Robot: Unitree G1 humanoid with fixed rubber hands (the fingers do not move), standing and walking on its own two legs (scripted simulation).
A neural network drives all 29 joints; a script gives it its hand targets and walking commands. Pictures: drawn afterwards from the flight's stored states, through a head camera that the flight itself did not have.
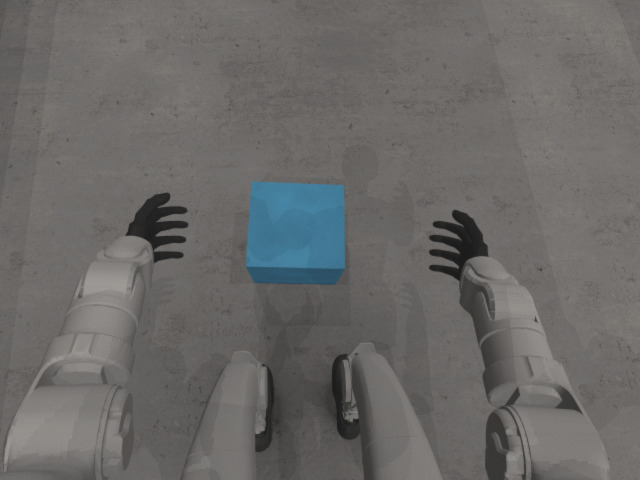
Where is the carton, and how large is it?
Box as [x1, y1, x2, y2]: [246, 182, 344, 284]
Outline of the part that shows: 251,182 246,267 254,282 334,284 344,269 343,185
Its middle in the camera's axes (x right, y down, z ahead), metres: -0.06 +0.00 +1.03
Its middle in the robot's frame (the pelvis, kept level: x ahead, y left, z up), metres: +0.54 -0.01 -0.58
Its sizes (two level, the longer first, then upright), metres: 0.228 0.212 0.215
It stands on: the floor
